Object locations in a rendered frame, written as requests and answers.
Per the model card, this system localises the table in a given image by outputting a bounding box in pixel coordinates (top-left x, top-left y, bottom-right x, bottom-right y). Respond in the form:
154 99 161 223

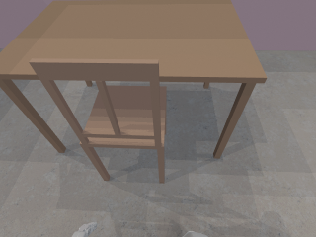
0 0 268 159

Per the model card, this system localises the robot left hand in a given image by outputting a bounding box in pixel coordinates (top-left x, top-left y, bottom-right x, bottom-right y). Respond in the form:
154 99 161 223
71 222 98 237

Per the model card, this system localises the chair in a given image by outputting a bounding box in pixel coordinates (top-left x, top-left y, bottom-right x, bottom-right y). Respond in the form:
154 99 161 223
29 58 167 184

